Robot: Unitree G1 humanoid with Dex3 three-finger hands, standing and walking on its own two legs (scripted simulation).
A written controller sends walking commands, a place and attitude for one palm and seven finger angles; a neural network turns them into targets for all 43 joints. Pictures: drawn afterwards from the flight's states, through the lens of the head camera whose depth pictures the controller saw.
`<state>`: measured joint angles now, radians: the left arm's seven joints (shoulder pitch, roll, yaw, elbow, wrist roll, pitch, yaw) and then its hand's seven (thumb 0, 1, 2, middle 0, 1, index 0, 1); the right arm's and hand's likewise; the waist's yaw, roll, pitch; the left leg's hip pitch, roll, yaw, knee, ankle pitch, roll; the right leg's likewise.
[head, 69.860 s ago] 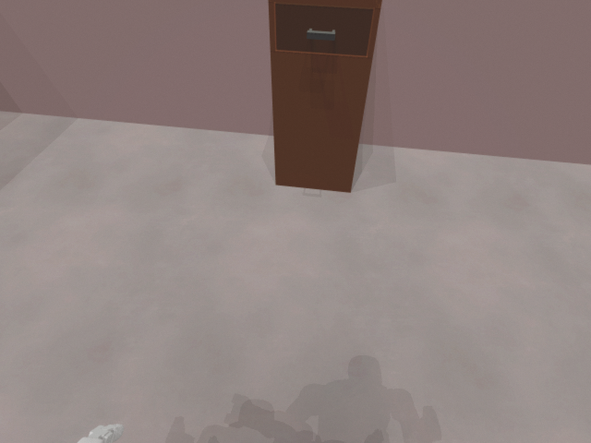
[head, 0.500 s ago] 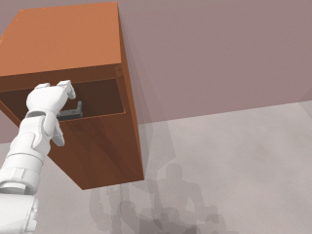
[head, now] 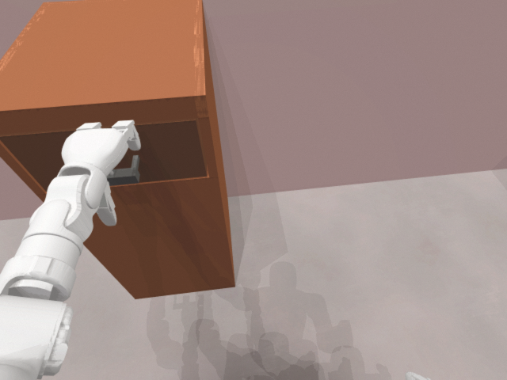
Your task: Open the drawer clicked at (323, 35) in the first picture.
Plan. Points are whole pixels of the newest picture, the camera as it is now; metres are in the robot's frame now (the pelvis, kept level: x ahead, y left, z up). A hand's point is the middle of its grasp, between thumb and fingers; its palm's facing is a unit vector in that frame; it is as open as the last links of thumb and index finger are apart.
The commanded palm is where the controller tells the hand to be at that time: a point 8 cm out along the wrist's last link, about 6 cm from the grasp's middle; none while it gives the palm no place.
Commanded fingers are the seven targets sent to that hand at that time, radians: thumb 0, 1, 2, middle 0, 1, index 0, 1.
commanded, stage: re-aim the fingers above the handle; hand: left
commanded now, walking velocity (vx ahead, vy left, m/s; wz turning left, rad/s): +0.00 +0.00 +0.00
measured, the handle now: (112, 169) +0.48 +0.29 +0.03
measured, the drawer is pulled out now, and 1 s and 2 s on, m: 0.00 0.00 0.00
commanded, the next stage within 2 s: lower the fingers behind the handle in 1.00 s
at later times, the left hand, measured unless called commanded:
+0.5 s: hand (97, 165) +0.44 +0.28 +0.09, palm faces -0.05 -0.02 -1.00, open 13.7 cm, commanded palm +0.42 +0.30 +0.14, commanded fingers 0.00 -0.50 0.30 -0.30 -1.20 -0.30 -1.20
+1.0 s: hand (99, 164) +0.44 +0.28 +0.09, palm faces +0.02 -0.03 -1.00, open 13.6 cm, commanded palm +0.41 +0.30 +0.14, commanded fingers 0.00 -0.50 0.30 -0.30 -1.20 -0.30 -1.20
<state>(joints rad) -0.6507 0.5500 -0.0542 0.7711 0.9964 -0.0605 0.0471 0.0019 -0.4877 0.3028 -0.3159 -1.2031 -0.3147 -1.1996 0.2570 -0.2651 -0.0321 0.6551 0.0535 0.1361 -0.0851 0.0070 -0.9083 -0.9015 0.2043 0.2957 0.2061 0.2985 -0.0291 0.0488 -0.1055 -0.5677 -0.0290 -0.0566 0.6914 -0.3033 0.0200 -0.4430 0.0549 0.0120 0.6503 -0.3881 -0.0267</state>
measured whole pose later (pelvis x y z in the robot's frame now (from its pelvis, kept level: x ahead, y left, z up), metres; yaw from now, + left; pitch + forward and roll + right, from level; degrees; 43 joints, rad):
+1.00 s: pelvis +0.00 +0.02 +0.00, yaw -2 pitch +12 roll -2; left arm -0.64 0.56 0.04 0.80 1.03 -0.05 0.16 0.00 -0.49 0.30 -0.38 -1.24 -0.35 -1.23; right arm 0.27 -0.25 -0.03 0.66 0.05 0.14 -0.05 0.01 -0.91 -0.90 0.20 0.30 0.21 0.30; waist -0.04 0.07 -0.13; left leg -0.62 -0.02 -0.02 0.72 -0.31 0.04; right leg -0.50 0.06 0.05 0.67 -0.38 0.00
